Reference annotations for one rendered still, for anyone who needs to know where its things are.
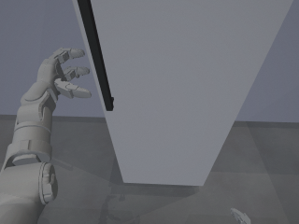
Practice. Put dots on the right robot hand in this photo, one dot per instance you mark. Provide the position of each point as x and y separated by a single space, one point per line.
241 218

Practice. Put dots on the left robot upper arm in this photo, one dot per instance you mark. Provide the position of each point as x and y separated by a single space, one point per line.
25 190

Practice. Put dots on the left robot forearm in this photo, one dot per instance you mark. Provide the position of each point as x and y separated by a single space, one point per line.
32 131

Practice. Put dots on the left robot hand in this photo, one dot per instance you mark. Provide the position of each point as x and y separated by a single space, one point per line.
50 71

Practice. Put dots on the handle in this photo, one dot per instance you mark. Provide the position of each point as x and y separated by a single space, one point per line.
86 12

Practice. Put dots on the fridge door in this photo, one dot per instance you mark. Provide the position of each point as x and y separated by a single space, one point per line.
179 72

